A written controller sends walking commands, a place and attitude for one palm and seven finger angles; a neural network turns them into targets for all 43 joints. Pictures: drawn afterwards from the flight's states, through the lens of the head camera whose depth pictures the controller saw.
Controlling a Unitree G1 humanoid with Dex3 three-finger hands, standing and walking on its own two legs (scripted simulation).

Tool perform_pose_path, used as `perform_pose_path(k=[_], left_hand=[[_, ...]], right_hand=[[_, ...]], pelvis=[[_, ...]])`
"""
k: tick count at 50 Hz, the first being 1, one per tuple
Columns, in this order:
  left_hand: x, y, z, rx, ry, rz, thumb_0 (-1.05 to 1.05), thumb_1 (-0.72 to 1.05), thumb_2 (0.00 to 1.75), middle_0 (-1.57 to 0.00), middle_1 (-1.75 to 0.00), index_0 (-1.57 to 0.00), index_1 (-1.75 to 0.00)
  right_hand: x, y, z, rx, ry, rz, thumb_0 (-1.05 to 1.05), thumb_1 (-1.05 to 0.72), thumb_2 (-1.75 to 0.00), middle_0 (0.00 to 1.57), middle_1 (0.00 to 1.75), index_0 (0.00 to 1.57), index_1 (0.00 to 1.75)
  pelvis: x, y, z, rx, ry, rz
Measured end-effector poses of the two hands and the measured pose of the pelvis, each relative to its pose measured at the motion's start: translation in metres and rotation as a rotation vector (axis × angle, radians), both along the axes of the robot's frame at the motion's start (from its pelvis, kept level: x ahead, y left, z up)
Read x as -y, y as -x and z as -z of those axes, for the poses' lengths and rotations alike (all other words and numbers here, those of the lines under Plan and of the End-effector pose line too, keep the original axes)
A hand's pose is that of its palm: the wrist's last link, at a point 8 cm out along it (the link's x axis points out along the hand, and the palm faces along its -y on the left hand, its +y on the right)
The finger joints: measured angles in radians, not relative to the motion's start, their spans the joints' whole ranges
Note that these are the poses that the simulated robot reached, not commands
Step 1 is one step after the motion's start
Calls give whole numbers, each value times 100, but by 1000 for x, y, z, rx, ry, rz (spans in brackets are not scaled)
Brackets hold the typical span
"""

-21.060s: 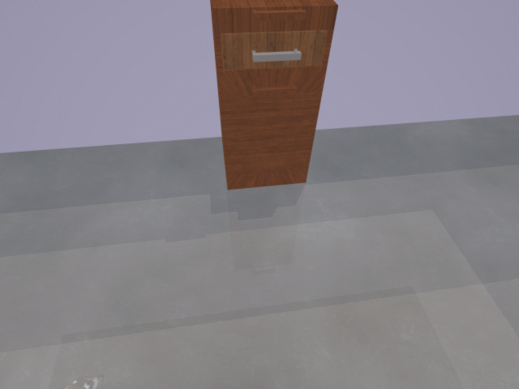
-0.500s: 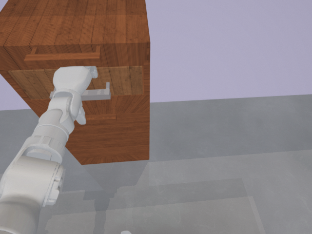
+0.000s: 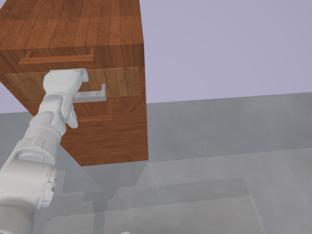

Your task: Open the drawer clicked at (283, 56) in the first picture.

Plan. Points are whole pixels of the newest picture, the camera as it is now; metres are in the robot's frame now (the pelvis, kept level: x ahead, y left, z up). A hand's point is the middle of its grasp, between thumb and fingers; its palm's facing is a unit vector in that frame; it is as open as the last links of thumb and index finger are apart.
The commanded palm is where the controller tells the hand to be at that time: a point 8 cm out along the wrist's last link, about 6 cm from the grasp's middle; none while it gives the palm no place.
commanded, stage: lower the fingers behind the handle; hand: left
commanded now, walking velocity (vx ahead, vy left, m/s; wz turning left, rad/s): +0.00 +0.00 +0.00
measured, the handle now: (77, 92) +0.55 +0.22 -0.01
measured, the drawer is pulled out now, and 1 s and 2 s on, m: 0.00 0.00 0.00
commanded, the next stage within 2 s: close the thumb around the handle in 1.50 s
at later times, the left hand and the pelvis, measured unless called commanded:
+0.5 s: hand (76, 103) +0.49 +0.21 +0.01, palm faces -0.10 -0.03 -0.99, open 13.8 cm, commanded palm +0.48 +0.21 +0.07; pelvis +0.00 +0.00 -0.01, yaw +0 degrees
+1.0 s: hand (81, 108) +0.49 +0.21 -0.02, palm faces -0.09 -0.05 -1.00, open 13.8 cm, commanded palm +0.49 +0.20 +0.03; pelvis +0.00 +0.01 -0.03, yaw -1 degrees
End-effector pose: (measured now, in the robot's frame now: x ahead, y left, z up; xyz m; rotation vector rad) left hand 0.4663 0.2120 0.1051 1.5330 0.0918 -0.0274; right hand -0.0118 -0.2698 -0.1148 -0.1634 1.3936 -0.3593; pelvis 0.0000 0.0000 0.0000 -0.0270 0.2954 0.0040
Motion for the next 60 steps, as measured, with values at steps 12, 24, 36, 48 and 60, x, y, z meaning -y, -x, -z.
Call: perform_pose_path(k=[12,24,36,48,60], left_hand=[[2,5,19,11,-4,-24,0,-49,30,-32,-120,-32,-120],[0,-3,33,-21,-12,-34,0,-49,30,-32,-120,-32,-120],[-4,-5,57,-8,5,-13,0,-49,30,-32,-120,-32,-120],[-2,-10,71,-12,0,-13,-1,-49,30,-32,-120,-32,-120],[3,-12,78,18,3,-19,0,-49,30,-31,-120,-33,-121]], right_hand=[[5,-12,5,15,-2,-13,1,-91,-90,21,30,20,30],[1,-10,8,9,2,-9,1,-91,-90,21,30,21,30],[-5,5,13,-47,5,4,1,-91,-90,21,30,21,30],[-12,9,18,-69,5,1,1,-91,-90,21,30,21,30],[-19,16,25,-63,-7,12,0,-91,-90,21,30,21,30]], pelvis=[[3,1,4,-23,-1,0],[3,0,9,-49,4,-1],[-2,-2,17,-83,11,7],[-9,0,24,-111,24,-1],[-11,4,30,-126,24,17]])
